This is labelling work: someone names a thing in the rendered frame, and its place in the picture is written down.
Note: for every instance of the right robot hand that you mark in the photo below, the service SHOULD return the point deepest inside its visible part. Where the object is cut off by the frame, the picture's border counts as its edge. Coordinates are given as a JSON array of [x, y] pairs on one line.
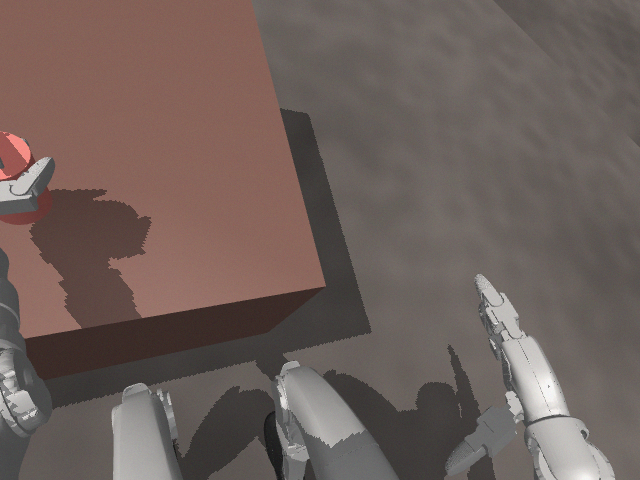
[[533, 389]]

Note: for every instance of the can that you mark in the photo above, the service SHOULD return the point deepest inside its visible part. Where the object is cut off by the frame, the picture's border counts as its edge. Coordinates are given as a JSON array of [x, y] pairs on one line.
[[17, 158]]

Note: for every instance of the left robot arm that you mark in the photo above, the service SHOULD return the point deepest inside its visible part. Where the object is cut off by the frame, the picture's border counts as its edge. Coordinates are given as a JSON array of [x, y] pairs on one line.
[[25, 402]]

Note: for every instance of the right robot arm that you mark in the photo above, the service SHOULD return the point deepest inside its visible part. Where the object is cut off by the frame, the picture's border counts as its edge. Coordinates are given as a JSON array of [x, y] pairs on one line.
[[561, 451]]

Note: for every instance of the right robot foot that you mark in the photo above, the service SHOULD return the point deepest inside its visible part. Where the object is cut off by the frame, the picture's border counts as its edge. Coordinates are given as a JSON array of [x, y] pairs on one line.
[[273, 445]]

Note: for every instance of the left robot hand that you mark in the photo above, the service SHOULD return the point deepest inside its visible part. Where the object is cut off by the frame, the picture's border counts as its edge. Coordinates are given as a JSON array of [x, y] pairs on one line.
[[18, 196]]

